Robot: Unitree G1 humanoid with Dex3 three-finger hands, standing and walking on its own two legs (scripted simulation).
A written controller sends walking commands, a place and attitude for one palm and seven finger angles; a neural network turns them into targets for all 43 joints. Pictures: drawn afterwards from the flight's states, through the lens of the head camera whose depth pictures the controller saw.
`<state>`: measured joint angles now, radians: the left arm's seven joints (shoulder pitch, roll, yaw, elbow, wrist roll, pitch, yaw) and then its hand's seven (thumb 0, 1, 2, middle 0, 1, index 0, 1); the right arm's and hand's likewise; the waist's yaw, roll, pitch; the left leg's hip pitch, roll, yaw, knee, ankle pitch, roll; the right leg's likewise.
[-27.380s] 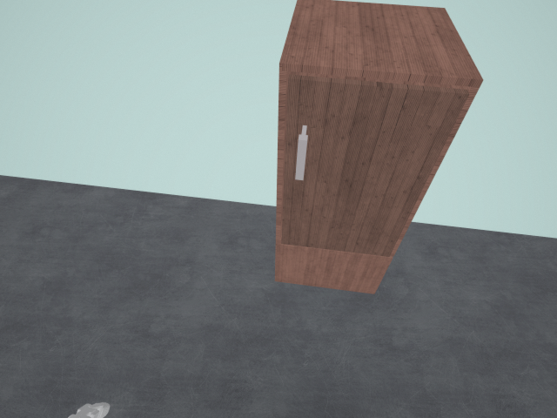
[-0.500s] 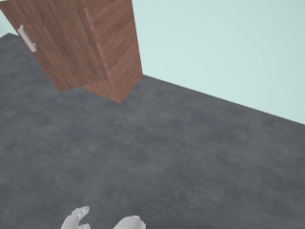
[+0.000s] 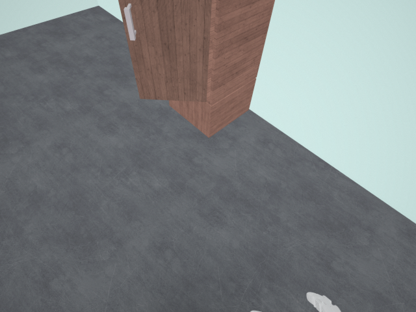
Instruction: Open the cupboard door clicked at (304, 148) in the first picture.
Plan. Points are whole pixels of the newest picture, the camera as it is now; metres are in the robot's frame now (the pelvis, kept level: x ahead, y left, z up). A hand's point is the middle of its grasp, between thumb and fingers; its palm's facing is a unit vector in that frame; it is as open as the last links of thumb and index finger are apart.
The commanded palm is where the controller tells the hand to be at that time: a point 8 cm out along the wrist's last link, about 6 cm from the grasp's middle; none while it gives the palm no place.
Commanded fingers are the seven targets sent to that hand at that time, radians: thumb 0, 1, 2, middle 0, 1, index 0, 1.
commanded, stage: take the last steps up to it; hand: left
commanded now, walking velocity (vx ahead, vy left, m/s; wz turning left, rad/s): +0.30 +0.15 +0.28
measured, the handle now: (131, 22) +1.09 +0.43 -0.04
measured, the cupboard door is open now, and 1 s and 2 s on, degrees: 45 45 45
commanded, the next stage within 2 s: come to a stop and stand still in 1.42 s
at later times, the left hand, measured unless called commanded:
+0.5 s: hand out of the picture +0.02 +0.15 -0.15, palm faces +0.24 -0.95 -0.20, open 7.4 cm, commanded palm none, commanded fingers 0.00 0.90 0.90 -0.20 -0.30 -0.20 -0.30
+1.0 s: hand (107, 206) +0.35 +0.30 -0.14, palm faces +0.15 -0.97 -0.21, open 7.4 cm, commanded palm none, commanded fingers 0.00 0.90 0.90 -0.20 -0.30 -0.20 -0.30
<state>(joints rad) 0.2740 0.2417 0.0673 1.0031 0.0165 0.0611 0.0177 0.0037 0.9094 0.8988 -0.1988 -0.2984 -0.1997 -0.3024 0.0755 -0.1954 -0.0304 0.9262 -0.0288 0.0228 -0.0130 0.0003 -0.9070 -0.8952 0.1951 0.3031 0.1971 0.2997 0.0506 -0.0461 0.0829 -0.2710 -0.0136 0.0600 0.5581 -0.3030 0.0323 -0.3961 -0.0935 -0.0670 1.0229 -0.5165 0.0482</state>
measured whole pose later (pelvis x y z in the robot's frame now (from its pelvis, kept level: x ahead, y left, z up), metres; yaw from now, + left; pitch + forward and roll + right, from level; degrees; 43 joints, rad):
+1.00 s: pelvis +0.27 +0.10 +0.01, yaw +6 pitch +1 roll +3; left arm 0.15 0.16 0.06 0.97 0.03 -0.01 -0.01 0.00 0.91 0.90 -0.19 -0.30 -0.20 -0.30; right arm 0.29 -0.19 -0.05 1.05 -0.04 -0.05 -0.01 -0.01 -0.93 -0.90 0.20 0.30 0.20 0.30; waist 0.00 -0.01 0.02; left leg -0.14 -0.04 0.21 0.36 -0.24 0.06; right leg -0.50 -0.11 -0.09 0.80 -0.26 0.00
